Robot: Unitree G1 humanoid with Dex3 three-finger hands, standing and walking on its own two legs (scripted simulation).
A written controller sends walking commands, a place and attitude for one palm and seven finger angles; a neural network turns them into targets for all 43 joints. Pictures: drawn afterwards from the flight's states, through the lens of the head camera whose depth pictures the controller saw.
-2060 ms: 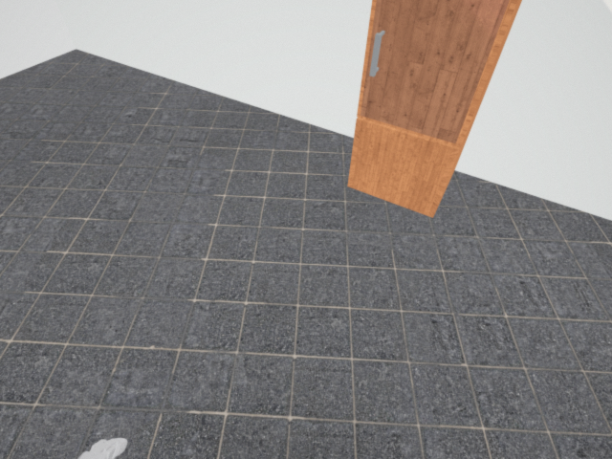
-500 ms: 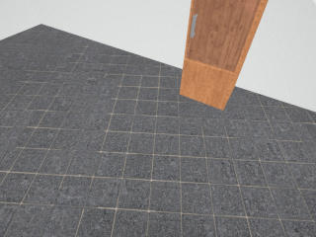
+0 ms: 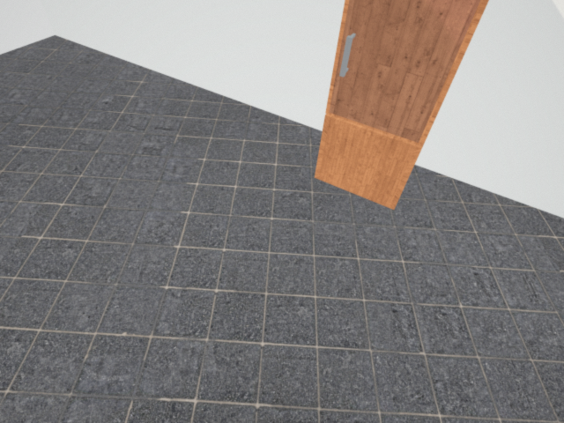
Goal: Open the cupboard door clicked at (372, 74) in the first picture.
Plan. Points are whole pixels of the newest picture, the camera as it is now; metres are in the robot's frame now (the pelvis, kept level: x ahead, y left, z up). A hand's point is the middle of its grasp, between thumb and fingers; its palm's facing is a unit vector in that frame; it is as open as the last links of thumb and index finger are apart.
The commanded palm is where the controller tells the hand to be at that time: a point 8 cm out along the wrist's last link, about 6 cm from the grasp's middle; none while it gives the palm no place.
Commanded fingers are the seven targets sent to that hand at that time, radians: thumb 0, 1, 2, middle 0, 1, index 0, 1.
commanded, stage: walk to a spot facing it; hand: left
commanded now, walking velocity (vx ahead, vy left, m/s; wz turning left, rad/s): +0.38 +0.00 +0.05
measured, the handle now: (347, 55) +1.36 -0.23 -0.07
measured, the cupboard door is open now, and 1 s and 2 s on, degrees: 0 0 0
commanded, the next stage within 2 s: turn to face it in 1.00 s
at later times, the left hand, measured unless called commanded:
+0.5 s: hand (201, 379) +0.23 +0.14 -0.17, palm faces +0.11 -0.97 -0.20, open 7.2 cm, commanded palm none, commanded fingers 0.00 0.90 0.90 -0.20 -0.30 -0.20 -0.30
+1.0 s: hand (177, 283) +0.42 +0.22 -0.17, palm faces +0.19 -0.97 -0.14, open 7.4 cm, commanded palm none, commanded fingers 0.00 0.90 0.90 -0.20 -0.30 -0.20 -0.30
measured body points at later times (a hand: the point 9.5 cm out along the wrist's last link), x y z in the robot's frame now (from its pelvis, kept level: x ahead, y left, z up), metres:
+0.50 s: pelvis +0.21 -0.05 +0.00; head +0.21 -0.04 +0.45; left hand +0.22 +0.19 -0.15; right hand +0.27 -0.29 -0.15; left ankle +0.24 +0.08 -0.67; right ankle +0.20 -0.14 -0.74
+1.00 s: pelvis +0.41 +0.04 +0.01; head +0.42 +0.07 +0.46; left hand +0.41 +0.27 -0.16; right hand +0.45 -0.20 -0.13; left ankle +0.39 +0.09 -0.74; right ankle +0.48 -0.12 -0.64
